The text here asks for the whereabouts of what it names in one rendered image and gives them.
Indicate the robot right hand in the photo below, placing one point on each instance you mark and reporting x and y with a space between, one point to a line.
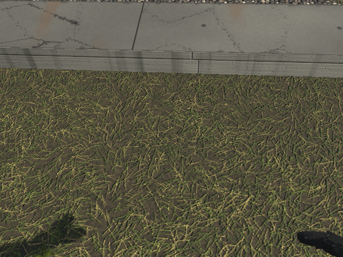
329 242

